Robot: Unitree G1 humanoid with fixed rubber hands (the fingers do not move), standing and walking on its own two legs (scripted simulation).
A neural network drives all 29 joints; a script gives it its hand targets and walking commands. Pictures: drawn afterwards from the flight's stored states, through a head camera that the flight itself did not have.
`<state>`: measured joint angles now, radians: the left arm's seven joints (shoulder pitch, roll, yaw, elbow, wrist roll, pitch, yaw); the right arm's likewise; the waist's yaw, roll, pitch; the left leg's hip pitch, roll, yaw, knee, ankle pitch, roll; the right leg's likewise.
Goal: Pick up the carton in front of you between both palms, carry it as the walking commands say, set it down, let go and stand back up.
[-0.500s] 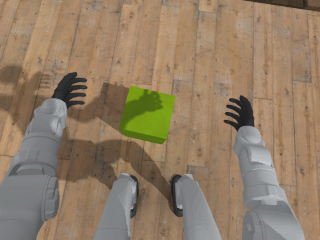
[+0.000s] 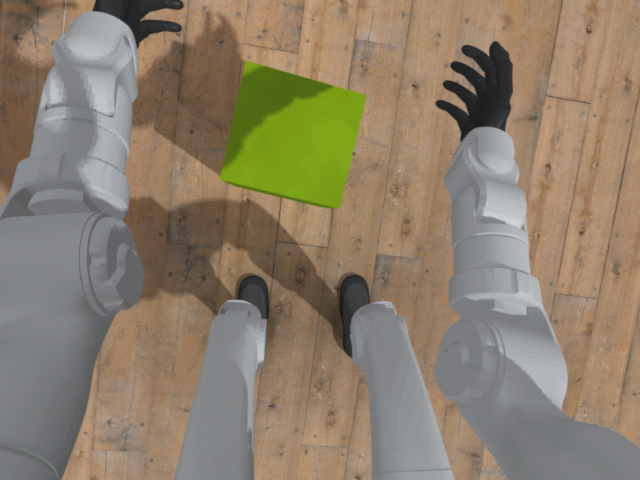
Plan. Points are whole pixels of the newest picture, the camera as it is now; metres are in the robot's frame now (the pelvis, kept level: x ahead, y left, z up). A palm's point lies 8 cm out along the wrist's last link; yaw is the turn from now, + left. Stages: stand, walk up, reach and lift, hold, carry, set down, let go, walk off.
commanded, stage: reach and lift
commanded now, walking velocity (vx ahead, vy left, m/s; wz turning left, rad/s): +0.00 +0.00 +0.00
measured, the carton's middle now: (291, 147) +0.50 +0.02 -0.52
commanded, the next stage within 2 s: none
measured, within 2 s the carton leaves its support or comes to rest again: leaves its support in 1.58 s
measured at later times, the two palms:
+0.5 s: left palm (182, 111) +0.52 +0.20 -0.37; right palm (411, 160) +0.47 -0.18 -0.36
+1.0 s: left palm (205, 116) +0.53 +0.18 -0.45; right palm (394, 154) +0.48 -0.17 -0.44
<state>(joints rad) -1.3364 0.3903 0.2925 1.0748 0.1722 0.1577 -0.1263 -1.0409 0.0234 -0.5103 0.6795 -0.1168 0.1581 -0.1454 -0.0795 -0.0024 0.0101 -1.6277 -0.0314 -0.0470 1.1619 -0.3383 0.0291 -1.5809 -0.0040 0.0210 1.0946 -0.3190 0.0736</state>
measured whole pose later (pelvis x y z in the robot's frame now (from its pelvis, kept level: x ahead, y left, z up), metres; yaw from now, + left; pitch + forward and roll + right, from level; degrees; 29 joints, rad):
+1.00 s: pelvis -0.04 -0.02 -0.27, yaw -4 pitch +37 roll -6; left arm -1.61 0.55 -0.08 1.25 -0.16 0.08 -0.03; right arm -1.43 -0.16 -0.24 1.06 0.22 0.06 -0.21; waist -0.04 -0.08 0.39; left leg -2.27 0.00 -0.07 2.22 -0.59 0.01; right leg -2.23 0.08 0.02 2.15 -0.57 0.11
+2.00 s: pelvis -0.05 -0.03 -0.20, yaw +2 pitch +42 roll -4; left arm -1.31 0.22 0.28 0.98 0.21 0.37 -0.03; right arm -1.11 0.13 -0.63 0.64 -0.18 0.31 -0.16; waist -0.02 -0.05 -0.05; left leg -2.17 -0.10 -0.10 1.92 -0.48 -0.05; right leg -2.12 0.12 0.06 1.90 -0.52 0.11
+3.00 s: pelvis +0.03 -0.04 +0.06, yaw +5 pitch +23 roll +0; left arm -0.50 -0.07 0.31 0.62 0.22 0.35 0.02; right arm -0.46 0.19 -0.40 0.54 -0.20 0.29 -0.08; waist -0.01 -0.03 -0.20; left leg -1.02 -0.07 -0.12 1.00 -0.38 -0.03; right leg -0.99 0.09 0.14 1.00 -0.41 0.04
